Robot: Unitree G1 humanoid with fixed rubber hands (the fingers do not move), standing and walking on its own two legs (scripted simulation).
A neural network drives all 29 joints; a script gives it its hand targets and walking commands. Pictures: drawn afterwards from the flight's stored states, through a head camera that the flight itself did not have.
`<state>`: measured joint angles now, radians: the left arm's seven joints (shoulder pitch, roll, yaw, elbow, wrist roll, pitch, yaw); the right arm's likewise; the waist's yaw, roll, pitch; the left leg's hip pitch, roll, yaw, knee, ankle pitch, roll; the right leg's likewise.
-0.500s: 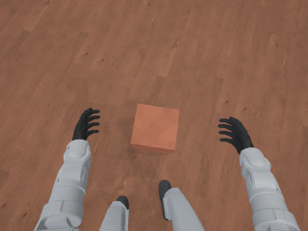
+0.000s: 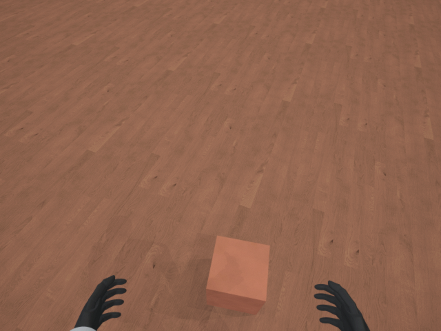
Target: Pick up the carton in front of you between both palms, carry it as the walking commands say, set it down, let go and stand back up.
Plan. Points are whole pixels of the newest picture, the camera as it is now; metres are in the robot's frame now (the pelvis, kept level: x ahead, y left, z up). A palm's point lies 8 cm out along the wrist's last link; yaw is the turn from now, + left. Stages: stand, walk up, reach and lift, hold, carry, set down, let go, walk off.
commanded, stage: let go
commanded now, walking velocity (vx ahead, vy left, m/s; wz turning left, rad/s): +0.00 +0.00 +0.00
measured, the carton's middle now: (237, 276) +0.42 -0.09 -0.65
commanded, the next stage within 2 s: stand in 0.44 s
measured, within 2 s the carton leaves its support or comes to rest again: neither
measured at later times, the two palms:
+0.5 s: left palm out of the picture +0.15 +0.23 -0.08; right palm (369, 328) +0.16 -0.26 -0.07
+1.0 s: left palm out of the picture +0.17 +0.21 -0.13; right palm out of the picture +0.07 -0.30 -0.13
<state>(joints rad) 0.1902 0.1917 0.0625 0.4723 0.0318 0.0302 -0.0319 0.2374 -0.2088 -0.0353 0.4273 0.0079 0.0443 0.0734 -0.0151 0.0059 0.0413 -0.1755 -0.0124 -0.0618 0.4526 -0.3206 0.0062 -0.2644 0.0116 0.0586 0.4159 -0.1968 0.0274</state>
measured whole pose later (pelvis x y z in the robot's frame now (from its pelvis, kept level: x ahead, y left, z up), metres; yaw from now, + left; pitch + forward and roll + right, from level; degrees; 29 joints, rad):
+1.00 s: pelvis +0.04 -0.03 -0.03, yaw -8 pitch +5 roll +0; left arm 0.32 0.24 0.02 0.73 0.02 -0.02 0.02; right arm 0.38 -0.28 -0.01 0.64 -0.02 0.02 -0.07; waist -0.03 0.02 -0.08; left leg -0.21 0.07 0.09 0.68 -0.54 -0.04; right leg -0.42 0.11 0.15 0.76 -0.41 -0.02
